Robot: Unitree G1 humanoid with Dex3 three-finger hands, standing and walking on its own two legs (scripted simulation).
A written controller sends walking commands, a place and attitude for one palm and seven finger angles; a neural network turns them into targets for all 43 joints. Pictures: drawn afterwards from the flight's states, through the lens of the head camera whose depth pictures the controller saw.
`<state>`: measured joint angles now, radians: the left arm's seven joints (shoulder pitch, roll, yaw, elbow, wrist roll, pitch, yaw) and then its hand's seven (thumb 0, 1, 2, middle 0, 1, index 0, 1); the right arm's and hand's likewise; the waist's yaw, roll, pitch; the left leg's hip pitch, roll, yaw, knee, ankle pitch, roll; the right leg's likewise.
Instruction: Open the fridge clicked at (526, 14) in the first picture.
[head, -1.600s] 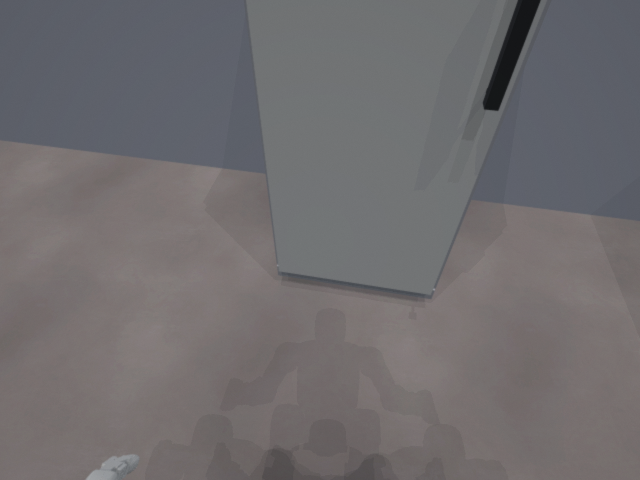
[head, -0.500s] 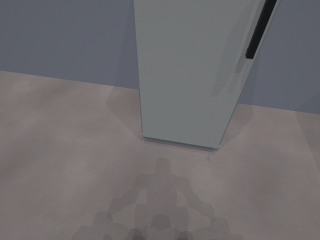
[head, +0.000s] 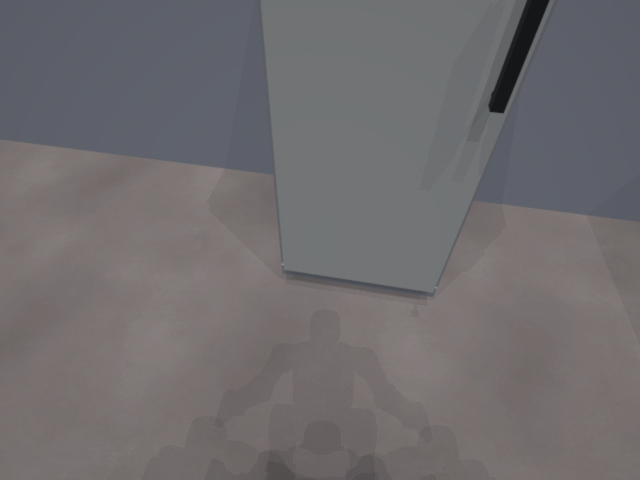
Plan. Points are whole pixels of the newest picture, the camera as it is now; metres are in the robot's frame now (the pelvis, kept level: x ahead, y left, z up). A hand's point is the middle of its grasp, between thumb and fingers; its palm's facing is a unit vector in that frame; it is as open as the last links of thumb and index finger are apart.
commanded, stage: turn to face it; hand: right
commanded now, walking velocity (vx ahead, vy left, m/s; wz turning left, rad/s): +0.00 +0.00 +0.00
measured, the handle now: (527, 16) +0.84 -0.32 +0.23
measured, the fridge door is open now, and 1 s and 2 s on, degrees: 0 0 0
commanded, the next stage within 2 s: take the last steps up to it in 0.24 s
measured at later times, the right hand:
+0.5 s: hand out of the picture +0.04 -0.22 -0.18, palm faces +0.07 +0.97 -0.24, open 7.4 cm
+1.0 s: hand (489, 476) +0.19 -0.24 -0.18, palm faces +0.11 +0.98 -0.15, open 7.4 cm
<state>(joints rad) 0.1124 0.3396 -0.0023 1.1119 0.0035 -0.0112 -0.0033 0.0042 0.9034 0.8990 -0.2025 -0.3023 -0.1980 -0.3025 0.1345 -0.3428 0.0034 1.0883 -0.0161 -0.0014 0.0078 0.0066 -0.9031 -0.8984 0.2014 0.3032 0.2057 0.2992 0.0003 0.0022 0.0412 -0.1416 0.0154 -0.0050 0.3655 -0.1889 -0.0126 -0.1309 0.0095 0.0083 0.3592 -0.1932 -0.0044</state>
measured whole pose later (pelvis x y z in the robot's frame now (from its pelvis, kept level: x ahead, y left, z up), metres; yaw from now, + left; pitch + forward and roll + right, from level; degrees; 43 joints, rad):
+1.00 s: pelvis +0.14 -0.06 -0.01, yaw -8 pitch +0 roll -1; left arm 0.50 0.09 0.01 1.17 0.02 -0.07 0.03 0.00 0.90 0.90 -0.20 -0.30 -0.20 -0.30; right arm 0.18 -0.16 -0.05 1.04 -0.03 0.01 0.02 0.01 -0.91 -0.90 0.20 0.30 0.20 0.30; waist 0.05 0.02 0.05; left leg -0.54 0.10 0.09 0.80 -0.22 -0.02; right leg 0.06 0.05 -0.06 0.28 -0.34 -0.06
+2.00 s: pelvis +0.33 -0.08 -0.01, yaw -7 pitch -1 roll +2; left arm 0.19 0.17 0.06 1.03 0.02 0.02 0.03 0.00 0.91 0.90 -0.20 -0.30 -0.20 -0.30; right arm 0.21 -0.23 -0.08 1.00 -0.03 0.08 -0.02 0.00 -0.91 -0.90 0.19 0.30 0.20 0.30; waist 0.02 0.02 0.05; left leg -0.34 0.06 0.03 0.86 -0.42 -0.04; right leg -0.32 -0.08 -0.15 0.46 -0.12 -0.04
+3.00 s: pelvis +0.28 -0.04 +0.00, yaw -7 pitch -2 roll +0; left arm 0.29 0.13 0.01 1.15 0.01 0.00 0.03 0.00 0.91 0.90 -0.20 -0.30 -0.19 -0.30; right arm 0.30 -0.13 -0.01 1.15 -0.02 0.00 -0.02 0.00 -0.91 -0.90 0.20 0.30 0.20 0.30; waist 0.00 0.00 0.03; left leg -0.19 0.03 0.06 0.40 -0.18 0.00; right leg -0.16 -0.02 -0.07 0.40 -0.21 0.00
